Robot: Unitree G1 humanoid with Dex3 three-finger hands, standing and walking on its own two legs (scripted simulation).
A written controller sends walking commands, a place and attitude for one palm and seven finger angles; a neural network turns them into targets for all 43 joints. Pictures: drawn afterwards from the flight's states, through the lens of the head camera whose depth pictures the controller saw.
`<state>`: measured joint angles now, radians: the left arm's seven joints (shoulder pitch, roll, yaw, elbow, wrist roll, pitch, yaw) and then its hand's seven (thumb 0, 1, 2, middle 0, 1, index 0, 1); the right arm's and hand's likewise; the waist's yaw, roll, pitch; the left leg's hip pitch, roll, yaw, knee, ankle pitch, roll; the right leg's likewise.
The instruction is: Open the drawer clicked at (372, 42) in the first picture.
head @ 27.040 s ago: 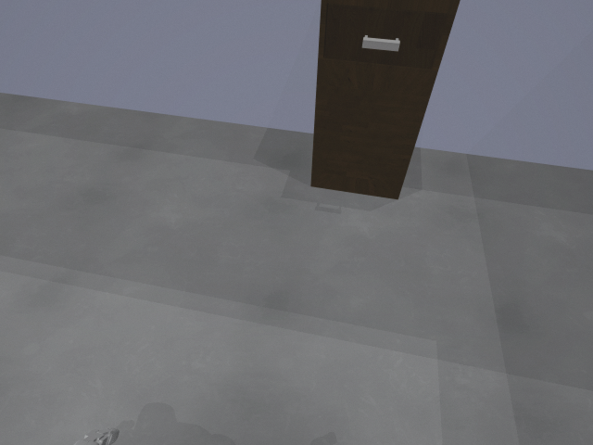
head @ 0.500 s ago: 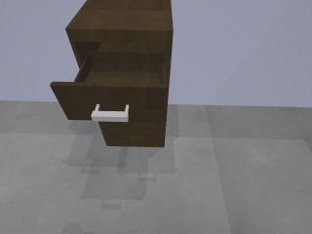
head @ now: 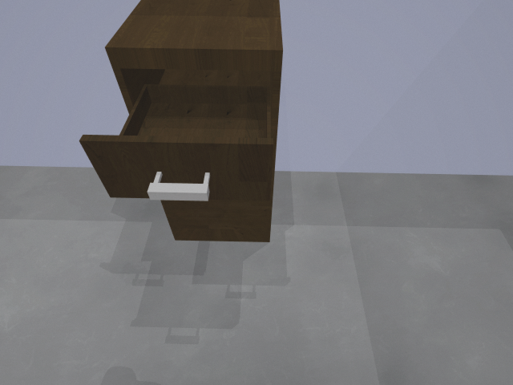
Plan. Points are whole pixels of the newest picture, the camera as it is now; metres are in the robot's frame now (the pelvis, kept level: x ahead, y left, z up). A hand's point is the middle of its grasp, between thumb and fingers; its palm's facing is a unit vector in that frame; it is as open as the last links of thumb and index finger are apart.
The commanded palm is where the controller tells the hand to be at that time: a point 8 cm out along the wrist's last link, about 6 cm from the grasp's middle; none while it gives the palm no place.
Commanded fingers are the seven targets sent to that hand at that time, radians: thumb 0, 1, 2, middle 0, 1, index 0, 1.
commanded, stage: stand and wait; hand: left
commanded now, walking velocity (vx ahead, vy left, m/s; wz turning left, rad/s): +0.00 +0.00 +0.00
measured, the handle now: (181, 184) +0.50 +0.20 -0.03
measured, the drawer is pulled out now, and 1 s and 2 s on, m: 0.29 0.29 0.29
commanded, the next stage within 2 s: none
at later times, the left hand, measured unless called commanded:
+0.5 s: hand out of the picture +0.01 +0.16 -0.18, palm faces +0.07 -0.98 -0.18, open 7.4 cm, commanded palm none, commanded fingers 0.00 0.90 0.90 -0.20 -0.30 -0.20 -0.30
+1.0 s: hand out of the picture +0.02 +0.16 -0.17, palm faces +0.07 -0.98 -0.19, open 7.4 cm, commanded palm none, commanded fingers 0.00 0.90 0.90 -0.20 -0.30 -0.20 -0.30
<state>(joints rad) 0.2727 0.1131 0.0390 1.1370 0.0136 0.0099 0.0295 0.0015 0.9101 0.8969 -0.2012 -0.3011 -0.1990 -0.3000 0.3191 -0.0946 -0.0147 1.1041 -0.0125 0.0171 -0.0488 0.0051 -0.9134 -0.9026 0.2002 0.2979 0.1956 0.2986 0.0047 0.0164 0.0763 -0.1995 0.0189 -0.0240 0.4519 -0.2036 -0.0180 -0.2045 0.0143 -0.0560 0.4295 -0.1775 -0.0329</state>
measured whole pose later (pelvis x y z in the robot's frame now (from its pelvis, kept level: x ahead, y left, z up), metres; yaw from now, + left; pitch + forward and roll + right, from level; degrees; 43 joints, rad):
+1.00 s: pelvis +0.02 -0.01 +0.00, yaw +0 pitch -3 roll +0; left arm 0.25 0.13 0.04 1.15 0.01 0.00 0.03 0.00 0.91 0.90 -0.20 -0.30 -0.20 -0.30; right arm 0.29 -0.11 -0.01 1.12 -0.01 0.01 -0.05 0.01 -0.91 -0.90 0.20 0.30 0.20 0.30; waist 0.00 0.02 0.08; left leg -0.16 0.03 -0.03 0.42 -0.22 -0.03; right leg -0.17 0.02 -0.06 0.40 -0.19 -0.04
